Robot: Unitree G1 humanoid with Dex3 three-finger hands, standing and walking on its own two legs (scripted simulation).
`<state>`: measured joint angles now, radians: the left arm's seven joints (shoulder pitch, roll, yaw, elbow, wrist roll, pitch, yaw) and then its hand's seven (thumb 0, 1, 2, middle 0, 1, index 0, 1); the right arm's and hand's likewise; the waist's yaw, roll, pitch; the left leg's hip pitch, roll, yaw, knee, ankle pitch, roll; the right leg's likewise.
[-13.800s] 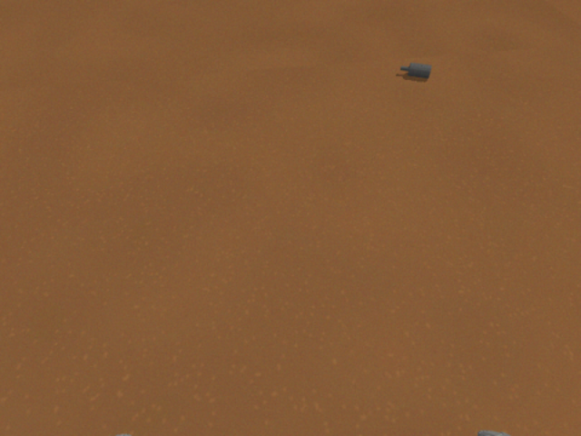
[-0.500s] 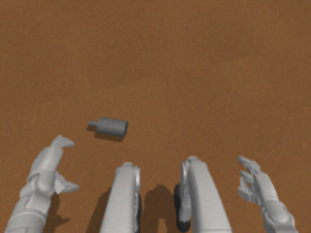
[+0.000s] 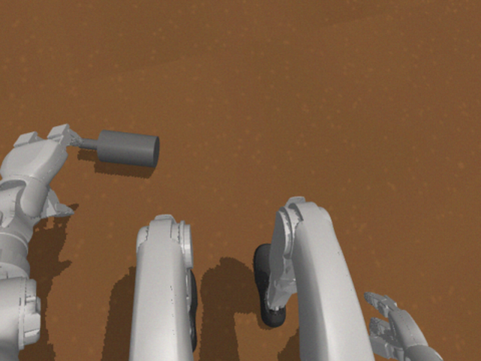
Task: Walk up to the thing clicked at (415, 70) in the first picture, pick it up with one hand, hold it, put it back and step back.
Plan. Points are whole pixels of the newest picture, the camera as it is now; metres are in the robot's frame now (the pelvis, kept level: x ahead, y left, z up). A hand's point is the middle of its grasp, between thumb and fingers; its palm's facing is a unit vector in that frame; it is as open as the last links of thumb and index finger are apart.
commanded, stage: rise first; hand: left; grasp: from above
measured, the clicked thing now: (119, 147) +0.53 +0.25 -0.36
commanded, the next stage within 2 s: approach in 1.10 s
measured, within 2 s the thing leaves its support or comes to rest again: neither
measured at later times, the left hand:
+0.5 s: hand (68, 166) +0.44 +0.31 -0.20, palm faces -0.51 -0.10 -0.85, open 14.0 cm
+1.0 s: hand (75, 158) +0.46 +0.30 -0.22, palm faces -0.50 -0.03 -0.87, open 14.1 cm
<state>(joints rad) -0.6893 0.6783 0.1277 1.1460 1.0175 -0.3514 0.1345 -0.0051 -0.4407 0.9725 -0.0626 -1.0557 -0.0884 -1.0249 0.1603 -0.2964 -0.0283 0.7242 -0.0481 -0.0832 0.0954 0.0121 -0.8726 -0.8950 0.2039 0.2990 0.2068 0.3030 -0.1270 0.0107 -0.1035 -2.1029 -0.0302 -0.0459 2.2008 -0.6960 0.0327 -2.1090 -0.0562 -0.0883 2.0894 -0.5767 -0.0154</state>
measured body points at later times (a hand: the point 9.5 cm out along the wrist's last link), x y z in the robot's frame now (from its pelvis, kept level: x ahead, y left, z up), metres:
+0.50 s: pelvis +0.01 +0.01 -0.03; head +0.25 +0.07 +0.34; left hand +0.47 +0.31 -0.15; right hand +0.07 -0.28 -0.14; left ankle +0.08 +0.11 -0.36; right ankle +0.12 -0.12 -0.36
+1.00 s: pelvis +0.01 +0.01 -0.05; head +0.27 +0.08 +0.32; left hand +0.49 +0.30 -0.17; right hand +0.05 -0.28 -0.15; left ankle +0.08 +0.11 -0.36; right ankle +0.12 -0.12 -0.36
